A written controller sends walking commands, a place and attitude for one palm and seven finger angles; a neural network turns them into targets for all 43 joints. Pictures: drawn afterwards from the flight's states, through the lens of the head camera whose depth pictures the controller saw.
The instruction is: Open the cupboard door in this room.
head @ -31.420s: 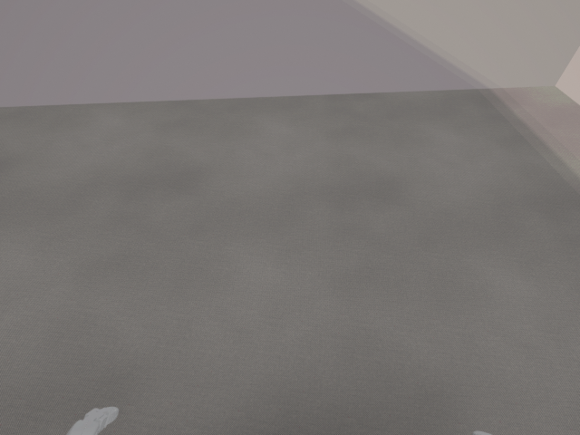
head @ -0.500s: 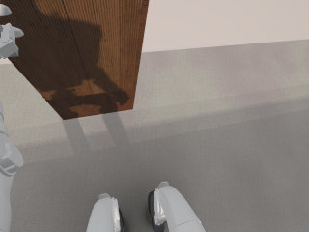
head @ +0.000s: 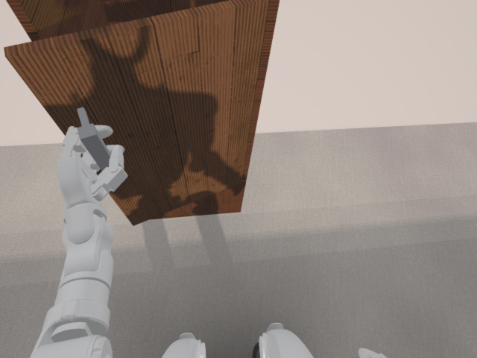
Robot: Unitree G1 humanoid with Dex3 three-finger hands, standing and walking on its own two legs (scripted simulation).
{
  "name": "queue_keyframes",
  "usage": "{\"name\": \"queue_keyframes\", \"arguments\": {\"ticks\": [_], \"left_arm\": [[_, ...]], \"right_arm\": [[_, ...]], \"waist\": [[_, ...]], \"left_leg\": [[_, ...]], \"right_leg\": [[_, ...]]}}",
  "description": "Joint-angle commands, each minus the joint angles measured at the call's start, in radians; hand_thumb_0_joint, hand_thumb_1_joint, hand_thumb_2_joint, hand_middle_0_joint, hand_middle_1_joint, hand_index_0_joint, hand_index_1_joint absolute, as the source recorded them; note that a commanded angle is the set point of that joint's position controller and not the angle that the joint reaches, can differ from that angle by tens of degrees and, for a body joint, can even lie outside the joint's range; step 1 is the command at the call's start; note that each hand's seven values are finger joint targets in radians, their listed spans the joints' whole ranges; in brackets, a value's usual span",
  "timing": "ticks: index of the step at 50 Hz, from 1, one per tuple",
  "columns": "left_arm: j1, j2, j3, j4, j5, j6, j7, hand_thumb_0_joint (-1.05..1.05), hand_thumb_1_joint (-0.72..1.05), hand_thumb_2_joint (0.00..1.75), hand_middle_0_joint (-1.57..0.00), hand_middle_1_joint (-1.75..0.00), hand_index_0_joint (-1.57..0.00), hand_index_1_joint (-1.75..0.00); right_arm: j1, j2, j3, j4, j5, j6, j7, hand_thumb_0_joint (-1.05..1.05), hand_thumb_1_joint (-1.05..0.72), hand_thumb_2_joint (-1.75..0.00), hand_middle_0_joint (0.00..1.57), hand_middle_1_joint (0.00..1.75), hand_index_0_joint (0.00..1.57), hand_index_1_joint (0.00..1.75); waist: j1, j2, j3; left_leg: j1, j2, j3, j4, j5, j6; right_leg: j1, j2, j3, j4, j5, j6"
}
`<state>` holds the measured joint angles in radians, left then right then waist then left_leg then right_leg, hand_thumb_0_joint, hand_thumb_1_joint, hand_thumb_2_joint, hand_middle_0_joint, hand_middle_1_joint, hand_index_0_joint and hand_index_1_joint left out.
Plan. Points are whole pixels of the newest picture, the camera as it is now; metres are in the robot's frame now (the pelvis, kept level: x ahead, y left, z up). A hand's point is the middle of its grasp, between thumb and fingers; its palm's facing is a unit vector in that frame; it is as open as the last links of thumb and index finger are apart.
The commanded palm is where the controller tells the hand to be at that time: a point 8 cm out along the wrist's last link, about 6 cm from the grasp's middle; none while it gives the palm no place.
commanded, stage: pull the door open along its arc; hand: left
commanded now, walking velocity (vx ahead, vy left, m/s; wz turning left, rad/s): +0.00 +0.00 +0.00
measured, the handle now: (99, 146) +0.46 +0.23 +0.03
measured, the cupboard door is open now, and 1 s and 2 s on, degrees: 19 53 53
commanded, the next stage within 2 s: open thumb and fingers to let go in 0.36 s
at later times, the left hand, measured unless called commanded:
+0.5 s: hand (209, 238) +0.30 +0.04 +0.04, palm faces +0.39 -0.92 -0.03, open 6.1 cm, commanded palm +0.25 +0.10 +0.03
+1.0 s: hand (202, 238) +0.29 +0.05 +0.04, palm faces +0.46 -0.89 -0.01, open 12.8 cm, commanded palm +0.25 +0.10 +0.03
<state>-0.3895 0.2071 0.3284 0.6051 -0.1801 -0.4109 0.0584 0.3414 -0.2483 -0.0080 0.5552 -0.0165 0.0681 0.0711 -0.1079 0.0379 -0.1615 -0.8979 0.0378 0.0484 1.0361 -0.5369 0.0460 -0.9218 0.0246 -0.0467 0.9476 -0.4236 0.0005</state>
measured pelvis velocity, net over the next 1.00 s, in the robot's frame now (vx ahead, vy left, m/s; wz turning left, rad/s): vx -0.04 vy -0.07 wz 0.09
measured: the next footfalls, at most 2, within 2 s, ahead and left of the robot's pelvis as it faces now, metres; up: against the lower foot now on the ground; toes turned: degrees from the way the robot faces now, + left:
none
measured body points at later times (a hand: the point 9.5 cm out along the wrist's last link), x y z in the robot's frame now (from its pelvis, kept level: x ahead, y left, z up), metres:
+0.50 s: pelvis +0.00 -0.04 +0.00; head +0.06 -0.05 +0.45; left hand +0.27 +0.09 +0.04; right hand +0.19 -0.24 -0.11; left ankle -0.03 +0.08 -0.67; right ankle +0.01 -0.13 -0.67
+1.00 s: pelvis -0.04 -0.07 +0.00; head +0.03 -0.09 +0.44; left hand +0.26 +0.10 +0.04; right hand +0.13 -0.30 -0.13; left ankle -0.03 +0.08 -0.67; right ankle +0.01 -0.13 -0.67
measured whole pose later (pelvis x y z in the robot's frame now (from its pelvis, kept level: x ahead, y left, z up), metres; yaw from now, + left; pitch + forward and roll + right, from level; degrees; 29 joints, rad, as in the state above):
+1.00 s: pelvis -0.04 -0.07 +0.00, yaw +5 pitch +14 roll +2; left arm -0.11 -0.07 -0.05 0.41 0.05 -0.43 0.54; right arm 0.20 -0.21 -0.03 0.65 -0.07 -0.02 -0.01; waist -0.03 0.02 -0.13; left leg -0.80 0.01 -0.02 1.02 -0.47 -0.04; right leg -0.85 -0.01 -0.11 1.04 -0.45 -0.09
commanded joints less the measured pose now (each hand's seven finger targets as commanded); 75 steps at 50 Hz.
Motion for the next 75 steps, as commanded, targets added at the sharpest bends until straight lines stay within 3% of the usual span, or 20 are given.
{"name": "queue_keyframes", "arguments": {"ticks": [1, 4, 6, 9, 17, 23, 24, 26, 33, 39, 43, 45, 48, 59, 63, 66, 69, 70, 72, 75], "left_arm": [[0.018, -0.001, -0.056, -0.332, 0.066, -0.072, 0.259, 0.0, 0.9, 0.9, -0.4, -1.35, -0.4, -1.35], [0.086, -0.073, -0.131, -0.412, 0.154, -0.059, 0.392, 0.0, 0.9, 0.9, -0.4, -1.35, -0.4, -1.35], [0.118, -0.155, -0.222, -0.426, 0.196, -0.049, 0.429, 0.0, 0.9, 0.9, -0.4, -1.35, -0.4, -1.35], [0.179, -0.18, -0.276, -0.482, 0.236, -0.054, 0.458, 0.0, 0.9, 0.9, -0.4, -1.35, -0.4, -1.35], [0.463, -0.322, -0.452, -0.647, 0.276, -0.032, 0.49, 0.0, 0.9, 0.9, -0.4, -1.35, -0.4, -1.35], [0.186, -0.383, -0.522, -0.55, 0.357, -0.006, 0.566, 0.0, 0.9, 0.9, -0.4, -1.35, -0.4, -1.35], [0.167, -0.359, -0.491, -0.534, 0.358, -0.007, 0.575, 0.0, 0.83, 0.87, -0.4, -1.34, -0.4, -1.34], [0.18, -0.33, -0.445, -0.501, 0.337, -0.001, 0.583, 0.0, 0.69, 0.81, -0.38, -1.33, -0.38, -1.33], [0.151, -0.307, -0.432, -0.504, 0.293, -0.011, 0.537, 0.0, 0.2, 0.6, -0.35, -1.27, -0.35, -1.27], [0.133, -0.259, -0.383, -0.452, 0.254, -0.036, 0.5, 0.0, -0.22, 0.42, -0.32, -1.23, -0.32, -1.23], [0.078, -0.254, -0.375, -0.418, 0.24, -0.06, 0.486, 0.0, -0.5, 0.3, -0.3, -1.2, -0.3, -1.2], [0.043, -0.238, -0.366, -0.41, 0.24, -0.071, 0.486, 0.0, -0.5, 0.3, -0.3, -1.2, -0.3, -1.2], [0.037, -0.241, -0.356, -0.39, 0.235, -0.08, 0.492, 0.0, -0.5, 0.3, -0.27, -1.05, -0.27, -1.05], [-0.019, -0.239, -0.337, -0.315, 0.243, -0.075, 0.531, 0.0, -0.5, 0.3, -0.18, -0.5, -0.18, -0.5], [-0.051, -0.292, -0.381, -0.301, 0.263, -0.076, 0.546, 0.0, -0.5, 0.3, -0.15, -0.3, -0.15, -0.3], [-0.048, -0.312, -0.399, -0.313, 0.279, -0.073, 0.564, 0.0, -0.5, 0.3, -0.15, -0.3, -0.15, -0.3], [-0.037, -0.36, -0.442, -0.313, 0.285, -0.061, 0.565, 0.0, -0.5, 0.3, -0.15, -0.3, -0.15, -0.3], [-0.013, -0.271, -0.649, -0.336, 0.407, -0.09, 0.358, 0.0, -0.5, 0.3, -0.15, -0.3, -0.15, -0.3], [-0.047, -0.16, -0.546, -0.408, 0.361, -0.146, 0.187, 0.0, -0.5, 0.3, -0.15, -0.3, -0.15, -0.3], [-0.047, -0.193, -0.619, -0.439, 0.279, -0.14, -0.011, 0.0, -0.5, 0.3, -0.15, -0.3, -0.15, -0.3]], "right_arm": [[0.057, -0.113, -0.055, -0.089, -0.023, -0.044, 0.023, 0.0, -0.9, -0.9, 0.2, 0.3, 0.2, 0.3], [0.011, -0.104, -0.058, -0.104, -0.033, -0.037, 0.026, 0.0, -0.9, -0.9, 0.2, 0.3, 0.2, 0.3], [-0.013, -0.09, -0.059, -0.106, -0.033, -0.038, 0.022, 0.0, -0.9, -0.9, 0.2, 0.3, 0.2, 0.3], [-0.051, -0.076, -0.059, -0.121, -0.037, -0.042, 0.004, 0.0, -0.9, -0.9, 0.2, 0.3, 0.2, 0.3], [-0.16, -0.012, -0.033, -0.149, -0.043, -0.075, -0.016, 0.0, -0.9, -0.9, 0.2, 0.3, 0.2, 0.3], [-0.197, 0.001, -0.016, -0.102, -0.068, -0.107, -0.04, 0.0, -0.9, -0.9, 0.2, 0.3, 0.2, 0.3], [-0.196, 0.003, -0.02, -0.093, -0.067, -0.111, -0.046, 0.0, -0.9, -0.9, 0.2, 0.3, 0.2, 0.3], [-0.209, 0.002, -0.021, -0.089, -0.067, -0.112, -0.054, 0.0, -0.9, -0.9, 0.2, 0.3, 0.2, 0.3], [-0.194, 0.001, -0.03, -0.072, -0.064, -0.118, -0.076, 0.0, -0.9, -0.9, 0.2, 0.3, 0.2, 0.3], [-0.207, -0.008, -0.028, -0.065, -0.056, -0.13, -0.083, 0.0, -0.9, -0.9, 0.2, 0.3, 0.2, 0.3], [-0.21, -0.017, -0.03, -0.055, -0.057, -0.14, -0.083, 0.0, -0.9, -0.9, 0.2, 0.3, 0.2, 0.3], [-0.214, -0.019, -0.031, -0.055, -0.054, -0.142, -0.085, 0.0, -0.9, -0.9, 0.2, 0.3, 0.2, 0.3], [-0.207, -0.022, -0.034, -0.054, -0.056, -0.147, -0.082, 0.0, -0.9, -0.9, 0.2, 0.3, 0.2, 0.3], [-0.209, -0.03, -0.034, -0.056, -0.058, -0.141, -0.085, 0.0, -0.9, -0.9, 0.2, 0.3, 0.2, 0.3], [-0.196, -0.032, -0.031, -0.055, -0.064, -0.139, -0.076, 0.0, -0.9, -0.9, 0.2, 0.3, 0.2, 0.3], [-0.19, -0.034, -0.036, -0.059, -0.069, -0.137, -0.07, 0.0, -0.9, -0.9, 0.2, 0.3, 0.2, 0.3], [-0.184, -0.036, -0.034, -0.065, -0.068, -0.137, -0.059, 0.0, -0.9, -0.9, 0.2, 0.3, 0.2, 0.3], [-0.131, -0.068, -0.034, -0.042, -0.069, -0.139, -0.057, 0.0, -0.9, -0.9, 0.2, 0.3, 0.2, 0.3], [-0.118, -0.069, -0.044, -0.077, -0.056, -0.137, -0.067, 0.0, -0.9, -0.9, 0.2, 0.3, 0.2, 0.3], [-0.128, -0.075, -0.033, -0.109, -0.022, -0.149, -0.075, 0.0, -0.9, -0.9, 0.2, 0.3, 0.2, 0.3]], "waist": [[0.083, 0.065, -0.402], [0.09, 0.006, -0.402], [0.076, -0.04, -0.377], [0.086, -0.105, -0.378], [0.119, -0.055, -0.302], [0.064, -0.059, -0.21], [0.063, -0.113, -0.217], [0.085, -0.112, -0.265], [0.075, -0.142, -0.329], [0.069, -0.189, -0.257], [0.064, -0.161, -0.233], [0.062, -0.172, -0.23], [0.073, -0.135, -0.251], [0.067, -0.167, -0.232], [0.065, -0.111, -0.242], [0.07, -0.103, -0.288], [0.065, -0.093, -0.265], [-0.006, -0.124, -0.248], [0.045, -0.098, -0.35], [0.028, -0.021, -0.296]], "left_leg": [[0.28, 0.003, -0.055, -0.105, 0.767, -0.076], [0.271, -0.001, -0.058, -0.111, 0.713, -0.071], [0.271, -0.005, -0.058, -0.119, 0.66, -0.066], [0.245, -0.02, -0.052, -0.126, 0.566, -0.057], [0.25, -0.04, -0.036, -0.14, 0.49, -0.057], [0.182, -0.049, -0.06, -0.1, 0.339, -0.052], [0.171, -0.049, -0.064, -0.095, 0.322, -0.05], [0.154, -0.061, -0.057, -0.092, 0.298, -0.051], [0.111, -0.067, -0.05, -0.077, 0.264, -0.052], [0.042, -0.066, -0.062, -0.076, 0.175, -0.053], [0.037, -0.069, -0.058, -0.074, 0.137, -0.049], [0.025, -0.07, -0.058, -0.072, 0.118, -0.047], [0.042, -0.071, -0.053, -0.074, 0.124, -0.047], [0.058, -0.069, -0.049, -0.095, 0.109, -0.039], [0.11, -0.064, -0.052, -0.119, 0.151, -0.038], [0.144, -0.059, -0.053, -0.121, 0.198, -0.04], [0.168, -0.054, -0.062, -0.129, 0.229, -0.044], [0.192, -0.047, -0.059, -0.096, 0.243, -0.029], [0.19, -0.056, -0.061, -0.089, 0.278, -0.022], [0.238, -0.055, -0.074, -0.104, 0.254, -0.024]], "right_leg": [[0.304, 0.011, -0.023, -0.008, 0.501, -0.032], [0.343, 0.007, -0.02, -0.001, 0.49, -0.038], [0.356, 0.004, -0.022, -0.009, 0.49, -0.034], [0.412, 0.001, -0.01, -0.019, 0.497, -0.036], [0.453, -0.018, -0.002, -0.045, 0.503, -0.038], [0.317, -0.032, 0.013, -0.048, 0.345, -0.033], [0.326, -0.033, 0.021, -0.058, 0.326, -0.029], [0.374, -0.045, 0.047, -0.07, 0.331, -0.023], [0.488, -0.089, 0.134, -0.111, 0.409, 0.009], [0.483, -0.116, 0.205, -0.176, 0.268, 0.026], [0.442, -0.119, 0.214, -0.195, 0.149, 0.023], [0.437, -0.122, 0.229, -0.209, 0.079, 0.023], [0.421, -0.113, 0.206, -0.195, 0.064, 0.013], [0.366, -0.08, 0.149, -0.185, -0.028, -0.003], [0.327, -0.053, 0.071, -0.126, 0.057, -0.019], [0.317, -0.039, 0.034, -0.086, 0.129, -0.024], [0.284, -0.029, 0.002, -0.068, 0.155, -0.032], [0.263, -0.035, 0.029, -0.05, 0.237, -0.033], [0.335, -0.043, 0.044, -0.024, 0.307, -0.04], [0.281, -0.039, 0.03, -0.032, 0.253, -0.047]]}}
